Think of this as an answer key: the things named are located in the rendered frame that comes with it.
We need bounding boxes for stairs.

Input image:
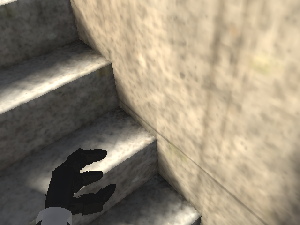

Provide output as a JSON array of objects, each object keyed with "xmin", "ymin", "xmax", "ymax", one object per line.
[{"xmin": 0, "ymin": 0, "xmax": 202, "ymax": 225}]

